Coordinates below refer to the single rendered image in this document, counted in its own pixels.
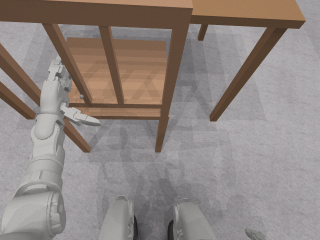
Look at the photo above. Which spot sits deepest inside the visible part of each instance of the left robot upper arm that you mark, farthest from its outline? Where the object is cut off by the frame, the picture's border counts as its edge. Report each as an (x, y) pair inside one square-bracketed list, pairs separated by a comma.
[(39, 216)]

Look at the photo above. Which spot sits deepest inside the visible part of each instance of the left robot thigh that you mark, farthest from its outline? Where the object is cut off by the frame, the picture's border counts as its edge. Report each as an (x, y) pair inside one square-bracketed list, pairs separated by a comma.
[(119, 216)]

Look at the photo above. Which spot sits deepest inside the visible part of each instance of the table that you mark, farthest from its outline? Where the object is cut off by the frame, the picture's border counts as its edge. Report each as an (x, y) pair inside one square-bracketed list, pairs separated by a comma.
[(275, 15)]

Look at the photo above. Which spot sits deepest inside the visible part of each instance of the robot left forearm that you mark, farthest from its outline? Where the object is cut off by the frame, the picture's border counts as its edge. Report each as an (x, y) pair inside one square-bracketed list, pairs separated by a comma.
[(46, 163)]

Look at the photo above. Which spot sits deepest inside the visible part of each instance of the left robot shin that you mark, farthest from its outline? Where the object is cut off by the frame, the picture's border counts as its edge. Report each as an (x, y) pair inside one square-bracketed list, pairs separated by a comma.
[(130, 229)]

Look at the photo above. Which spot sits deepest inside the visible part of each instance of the right robot hand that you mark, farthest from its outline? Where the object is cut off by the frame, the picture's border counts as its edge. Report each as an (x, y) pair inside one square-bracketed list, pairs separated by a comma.
[(254, 235)]

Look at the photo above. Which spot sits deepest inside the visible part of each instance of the left robot hand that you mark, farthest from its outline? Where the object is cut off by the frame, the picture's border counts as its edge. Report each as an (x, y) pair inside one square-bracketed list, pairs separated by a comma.
[(55, 90)]

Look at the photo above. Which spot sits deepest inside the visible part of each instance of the chair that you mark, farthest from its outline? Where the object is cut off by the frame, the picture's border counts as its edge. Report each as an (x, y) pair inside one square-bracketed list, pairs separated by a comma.
[(120, 79)]

